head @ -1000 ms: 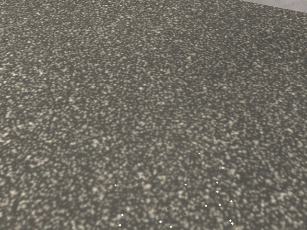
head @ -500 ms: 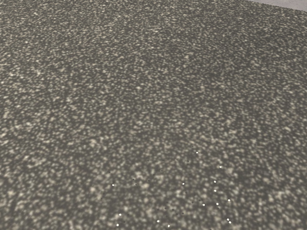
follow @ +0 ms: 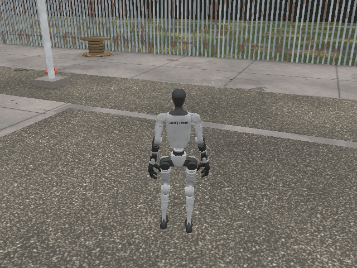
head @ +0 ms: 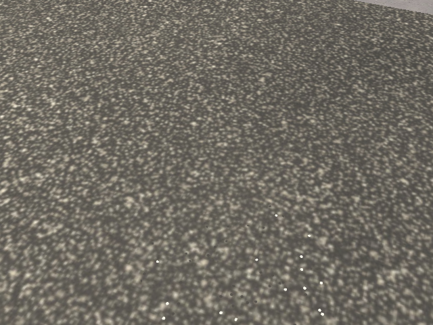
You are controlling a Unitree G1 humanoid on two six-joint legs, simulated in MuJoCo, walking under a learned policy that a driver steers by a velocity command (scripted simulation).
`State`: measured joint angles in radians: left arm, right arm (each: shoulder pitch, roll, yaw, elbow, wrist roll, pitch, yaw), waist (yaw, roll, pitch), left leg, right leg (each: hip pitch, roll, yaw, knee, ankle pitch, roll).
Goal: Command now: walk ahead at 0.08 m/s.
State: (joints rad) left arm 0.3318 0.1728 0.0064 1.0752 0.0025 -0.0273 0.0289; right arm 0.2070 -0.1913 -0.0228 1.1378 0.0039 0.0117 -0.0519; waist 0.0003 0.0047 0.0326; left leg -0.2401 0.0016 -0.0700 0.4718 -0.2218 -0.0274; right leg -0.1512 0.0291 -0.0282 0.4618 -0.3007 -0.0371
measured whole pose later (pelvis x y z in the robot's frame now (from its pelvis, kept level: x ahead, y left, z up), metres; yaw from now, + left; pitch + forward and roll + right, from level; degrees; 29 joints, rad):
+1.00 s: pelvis +0.41 +0.08 -0.01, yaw -27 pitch +2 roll +1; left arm 0.23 0.30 0.09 0.66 -0.01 -0.01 -0.01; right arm 0.03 -0.28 -0.05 0.65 -0.02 -0.06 -0.03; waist 0.04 0.00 0.08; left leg -0.62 0.02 -0.18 1.17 -0.40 -0.06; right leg -0.41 0.20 0.08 0.44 -0.04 -0.15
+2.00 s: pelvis +0.59 +0.09 +0.00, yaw -45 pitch +2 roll +0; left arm 0.41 0.28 0.05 0.73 -0.03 -0.05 0.00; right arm 0.21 -0.32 -0.06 0.67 0.03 -0.09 0.04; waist 0.06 -0.01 -0.04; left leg -0.45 0.04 0.03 0.68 -0.27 0.03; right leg -0.06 -0.04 0.08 0.37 -0.35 0.00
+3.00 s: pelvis +1.16 -0.40 -0.03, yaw -30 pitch -1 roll -3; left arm 0.38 0.25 0.04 0.84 0.01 -0.10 0.02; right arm 0.10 -0.28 -0.03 0.67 0.02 -0.07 0.07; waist 0.06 0.03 0.06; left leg -0.76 0.06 0.08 0.70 0.18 0.09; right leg 0.25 0.04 -0.29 0.28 -0.47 0.03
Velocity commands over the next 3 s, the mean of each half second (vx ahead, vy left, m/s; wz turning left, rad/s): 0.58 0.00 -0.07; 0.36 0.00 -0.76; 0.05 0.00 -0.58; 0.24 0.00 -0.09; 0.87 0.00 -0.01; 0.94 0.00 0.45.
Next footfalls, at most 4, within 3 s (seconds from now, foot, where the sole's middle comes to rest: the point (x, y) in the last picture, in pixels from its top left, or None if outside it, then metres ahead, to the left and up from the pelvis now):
0.36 left None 0.18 0.20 -0.78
0.78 right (227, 318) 0.53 0.00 -0.78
1.30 left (185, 274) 0.67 0.14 -0.78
1.66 right None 0.44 0.01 -0.77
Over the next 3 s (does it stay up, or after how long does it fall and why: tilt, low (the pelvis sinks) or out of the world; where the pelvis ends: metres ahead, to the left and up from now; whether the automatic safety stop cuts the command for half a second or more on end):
stays up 1.16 -0.40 -0.03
